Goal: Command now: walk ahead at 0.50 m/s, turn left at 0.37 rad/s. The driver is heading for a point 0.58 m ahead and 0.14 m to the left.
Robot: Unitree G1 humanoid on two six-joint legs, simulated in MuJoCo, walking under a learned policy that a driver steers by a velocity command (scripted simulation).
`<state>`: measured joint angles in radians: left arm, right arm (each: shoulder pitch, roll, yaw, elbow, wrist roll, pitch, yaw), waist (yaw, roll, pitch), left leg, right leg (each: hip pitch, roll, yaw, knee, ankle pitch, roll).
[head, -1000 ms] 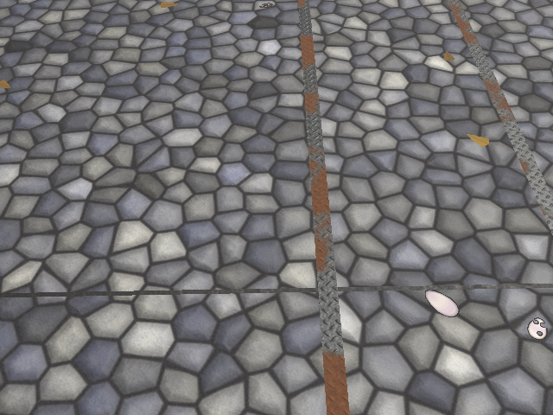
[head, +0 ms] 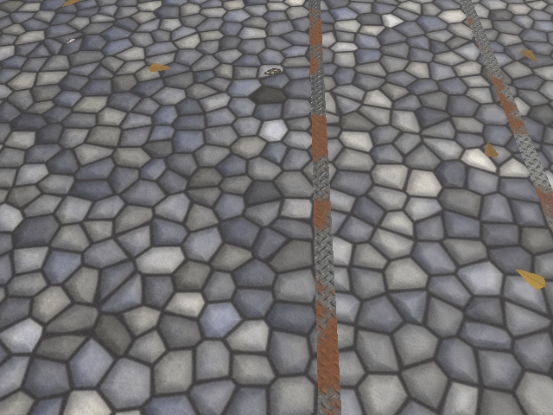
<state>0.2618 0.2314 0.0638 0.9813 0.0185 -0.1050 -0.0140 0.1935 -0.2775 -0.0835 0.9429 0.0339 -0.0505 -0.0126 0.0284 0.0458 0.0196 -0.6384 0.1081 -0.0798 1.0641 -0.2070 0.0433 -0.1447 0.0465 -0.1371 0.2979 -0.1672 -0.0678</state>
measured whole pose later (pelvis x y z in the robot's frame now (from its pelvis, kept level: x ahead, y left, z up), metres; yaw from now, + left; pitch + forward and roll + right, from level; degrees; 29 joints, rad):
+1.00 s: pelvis +0.52 +0.10 -0.01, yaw +21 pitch +2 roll +0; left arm 0.10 0.22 0.03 0.87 0.03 -0.05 -0.02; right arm 0.23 -0.27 -0.06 0.84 0.00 0.02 -0.04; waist 0.00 0.02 0.05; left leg -0.43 0.03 -0.06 0.92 -0.48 -0.04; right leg -0.39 0.03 -0.04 0.45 -0.09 -0.05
